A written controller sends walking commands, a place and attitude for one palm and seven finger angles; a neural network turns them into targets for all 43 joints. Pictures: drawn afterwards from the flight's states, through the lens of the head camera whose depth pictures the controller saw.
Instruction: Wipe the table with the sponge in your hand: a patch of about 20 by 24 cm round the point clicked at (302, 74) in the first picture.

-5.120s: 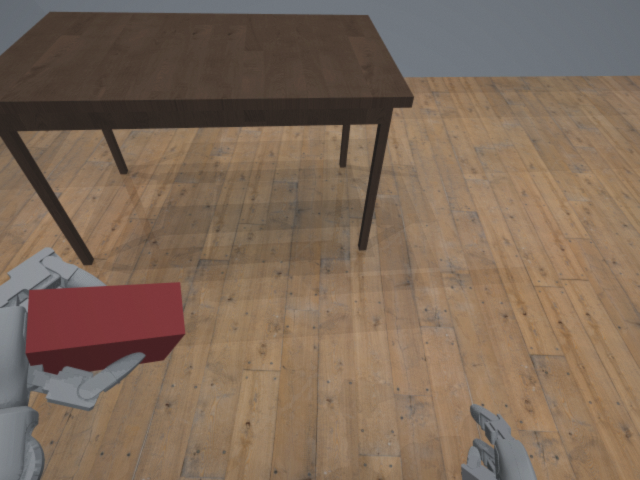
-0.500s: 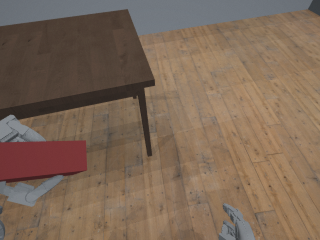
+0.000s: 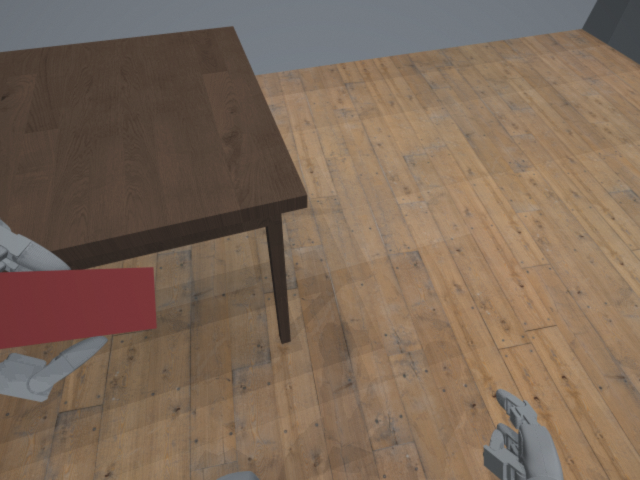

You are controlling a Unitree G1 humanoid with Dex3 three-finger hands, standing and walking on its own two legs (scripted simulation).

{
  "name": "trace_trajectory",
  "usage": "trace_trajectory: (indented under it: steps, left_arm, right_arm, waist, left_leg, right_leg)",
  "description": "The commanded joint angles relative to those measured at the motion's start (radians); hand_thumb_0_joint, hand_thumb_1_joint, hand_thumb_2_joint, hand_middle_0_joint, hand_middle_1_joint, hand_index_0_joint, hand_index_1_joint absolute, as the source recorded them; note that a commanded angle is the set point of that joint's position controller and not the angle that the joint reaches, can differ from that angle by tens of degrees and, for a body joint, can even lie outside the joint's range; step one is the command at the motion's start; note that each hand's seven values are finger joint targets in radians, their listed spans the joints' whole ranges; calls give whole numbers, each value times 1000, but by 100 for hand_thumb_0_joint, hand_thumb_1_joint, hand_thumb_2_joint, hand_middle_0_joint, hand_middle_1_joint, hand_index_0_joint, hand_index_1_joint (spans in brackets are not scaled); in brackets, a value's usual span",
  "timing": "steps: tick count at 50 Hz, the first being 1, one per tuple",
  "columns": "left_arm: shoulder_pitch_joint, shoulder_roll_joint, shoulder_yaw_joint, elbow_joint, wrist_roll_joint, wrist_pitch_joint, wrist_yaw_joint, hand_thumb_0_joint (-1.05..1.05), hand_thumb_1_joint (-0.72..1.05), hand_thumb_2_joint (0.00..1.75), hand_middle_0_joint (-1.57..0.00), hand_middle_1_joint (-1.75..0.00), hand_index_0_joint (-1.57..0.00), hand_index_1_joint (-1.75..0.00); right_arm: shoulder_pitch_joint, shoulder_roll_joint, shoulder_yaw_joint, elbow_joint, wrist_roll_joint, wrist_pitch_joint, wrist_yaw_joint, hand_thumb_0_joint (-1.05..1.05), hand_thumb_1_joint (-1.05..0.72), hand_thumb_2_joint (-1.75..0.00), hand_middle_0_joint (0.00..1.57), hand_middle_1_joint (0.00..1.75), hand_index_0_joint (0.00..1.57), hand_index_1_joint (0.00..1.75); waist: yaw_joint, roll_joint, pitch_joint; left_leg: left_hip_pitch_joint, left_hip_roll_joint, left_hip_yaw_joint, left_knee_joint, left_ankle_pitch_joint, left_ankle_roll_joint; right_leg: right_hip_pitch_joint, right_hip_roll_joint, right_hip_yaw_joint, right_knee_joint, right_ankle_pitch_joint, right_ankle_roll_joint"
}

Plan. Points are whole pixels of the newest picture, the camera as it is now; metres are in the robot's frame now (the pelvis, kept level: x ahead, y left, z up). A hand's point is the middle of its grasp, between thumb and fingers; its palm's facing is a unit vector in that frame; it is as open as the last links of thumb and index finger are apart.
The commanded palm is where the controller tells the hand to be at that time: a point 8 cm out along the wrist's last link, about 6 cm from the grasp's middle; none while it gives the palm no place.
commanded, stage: take the last steps up to it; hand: left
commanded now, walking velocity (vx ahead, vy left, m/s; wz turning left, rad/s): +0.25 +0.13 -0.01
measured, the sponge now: (87, 307) +0.23 +0.22 +0.17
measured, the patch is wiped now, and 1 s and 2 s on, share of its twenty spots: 0.00 0.00 0.00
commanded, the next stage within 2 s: come to a stop and stand still in 1.02 s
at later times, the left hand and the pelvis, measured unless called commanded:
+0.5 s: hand (74, 246) +0.29 +0.26 +0.17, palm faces +0.39 -0.78 -0.48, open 9.4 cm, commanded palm +0.23 +0.30 +0.19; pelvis +0.08 +0.01 +0.02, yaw +1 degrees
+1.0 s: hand (49, 207) +0.33 +0.29 +0.18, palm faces +0.36 -0.81 -0.47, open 9.4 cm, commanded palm +0.28 +0.34 +0.19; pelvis +0.11 +0.06 +0.01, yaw -1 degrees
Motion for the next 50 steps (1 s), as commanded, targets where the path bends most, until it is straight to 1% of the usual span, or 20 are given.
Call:
trace_trajectory:
  steps: [1,4,7,11,12,13,14,16,18,21,26,29,31,32,33,34,36,39,48,50]
  left_arm:
    - [-95,110,69,-133,-10,-33,-3,0,10,130,-120,-160,-120,-160]
    - [-131,108,41,-297,-8,-39,-9,0,10,130,-120,-160,-120,-160]
    - [-67,94,32,-302,-14,-26,-3,0,10,130,-120,-160,-120,-160]
    - [-35,101,74,-187,-9,4,10,0,10,130,-120,-160,-120,-160]
    - [-39,106,85,-136,-8,9,9,0,10,130,-120,-160,-120,-160]
    - [-55,118,87,-92,-2,16,7,0,10,130,-120,-160,-120,-160]
    - [-49,119,93,-32,-14,26,5,0,10,130,-120,-160,-120,-160]
    - [-106,100,80,3,-27,17,-7,0,10,130,-120,-160,-120,-160]
    - [-50,91,78,29,-14,-2,-13,0,10,130,-120,-160,-120,-160]
    - [-73,76,34,-46,-1,-27,-13,0,10,130,-120,-160,-120,-160]
    - [-44,125,65,-242,0,-34,16,0,10,130,-120,-160,-120,-160]
    - [-35,139,92,-309,-4,-20,26,0,10,130,-120,-160,-120,-160]
    - [-28,131,100,-298,-14,-27,29,0,10,130,-120,-160,-120,-160]
    - [-26,115,93,-288,-18,-32,29,0,10,130,-120,-160,-120,-160]
    - [-27,110,82,-258,-16,-37,27,0,10,130,-120,-160,-120,-160]
    - [-18,110,67,-141,-13,-37,17,0,10,130,-120,-160,-120,-160]
    - [-76,122,91,-112,-16,-29,11,0,10,130,-120,-160,-120,-160]
    - [-102,70,25,-191,-11,-28,-10,0,10,130,-120,-160,-120,-160]
    - [-89,103,46,-224,-13,25,12,0,10,130,-120,-160,-120,-160]
    - [-103,110,58,-190,-8,28,14,0,10,130,-120,-160,-120,-160]
  right_arm:
    - [-36,-113,-8,-105,12,-60,4,0,-90,-90,20,30,20,30]
    - [-52,-99,13,-106,13,-89,9,0,-90,-90,20,30,20,30]
    - [-40,-86,33,-104,6,-120,10,0,-90,-90,20,30,20,30]
    - [-30,-84,36,-88,0,-102,-4,0,-90,-90,20,30,20,30]
    - [-30,-77,34,-84,2,-89,-6,0,-90,-90,20,30,20,30]
    - [-22,-62,33,-87,1,-72,-6,0,-90,-90,20,30,20,30]
    - [-51,-53,42,-106,-1,-67,-1,0,-90,-90,20,30,20,30]
    - [-39,-85,24,-72,2,-63,14,0,-90,-90,20,30,20,30]
    - [-64,-64,50,-65,-5,-38,8,0,-90,-90,20,30,20,30]
    - [-74,-66,52,-85,-7,-29,8,0,-90,-90,20,30,20,30]
    - [-68,-66,30,-139,-14,-51,6,0,-90,-90,20,30,20,30]
    - [-38,-76,13,-156,-13,-48,1,0,-90,-90,20,30,20,30]
    - [-16,-88,3,-159,-5,-43,-12,0,-90,-90,20,30,20,30]
    - [-15,-116,-6,-163,0,-41,-12,0,-90,-90,20,30,20,30]
    - [-9,-115,-6,-173,7,-45,-6,0,-90,-90,20,30,20,30]
    - [-12,-113,-1,-165,8,-51,-2,0,-90,-90,20,30,20,30]
    - [-28,-109,9,-126,0,-61,-5,0,-90,-90,20,30,20,30]
    - [-31,-107,12,-118,10,-75,6,0,-90,-90,20,30,20,30]
    - [-37,-91,48,-111,-8,-93,-8,0,-90,-90,20,30,20,30]
    - [-39,-81,50,-109,-7,-71,-11,0,-90,-90,20,30,20,30]
  waist:
    - [-3,242,-148]
    - [19,303,-152]
    - [15,331,-180]
    - [19,203,-213]
    - [18,98,-212]
    - [6,-139,-208]
    - [18,-287,-176]
    - [-6,-210,-133]
    - [5,-83,-133]
    - [1,-92,-157]
    - [40,-101,-223]
    - [14,-38,-251]
    - [-1,121,-263]
    - [3,330,-262]
    - [9,401,-241]
    - [2,318,-162]
    - [-11,298,-120]
    - [5,273,-141]
    - [15,220,-226]
    - [4,143,-231]
  left_leg:
    - [205,326,-414,-280,69,240]
    - [99,227,-225,-291,40,175]
    - [95,217,-202,-289,64,152]
    - [64,188,-167,-139,-35,86]
    - [23,146,-127,-19,-93,60]
    - [-131,40,-49,206,-212,14]
    - [-309,-47,-80,435,-356,-22]
    - [-363,9,-220,629,-247,-46]
    - [-356,21,-197,613,-184,-59]
    - [-241,15,-129,398,-138,-50]
    - [-85,-22,-38,83,-101,-30]
    - [91,-37,-39,-97,23,-32]
    - [270,11,-71,-191,109,-13]
    - [363,178,-289,-214,238,62]
    - [361,312,-465,-258,332,155]
    - [222,332,-504,-310,161,179]
    - [144,309,-451,-329,9,194]
    - [119,216,-261,-310,25,148]
    - [159,211,-239,-235,0,98]
    - [70,155,-186,-117,-72,48]
  right_leg:
    - [-314,-11,23,250,5,7]
    - [-169,3,-44,61,115,10]
    - [-50,45,-97,-156,138,13]
    - [131,72,-125,-446,234,3]
    - [178,22,-42,-553,282,-20]
    - [253,-150,257,-637,314,-100]
    - [308,-324,547,-703,424,-198]
    - [265,-333,468,-703,484,-207]
    - [281,-248,250,-631,766,-169]
    - [265,-194,70,-603,935,-135]
    - [324,-188,60,-573,930,-149]
    - [256,-164,46,-506,739,-116]
    - [134,-72,3,-340,527,-67]
    - [-47,33,-63,-162,185,-22]
    - [-169,92,-55,27,-125,-14]
    - [-181,97,-11,139,-119,-27]
    - [-222,36,12,167,16,-8]
    - [-155,42,-31,44,141,6]
    - [92,103,-102,-469,165,3]
    - [197,39,-14,-605,267,-37]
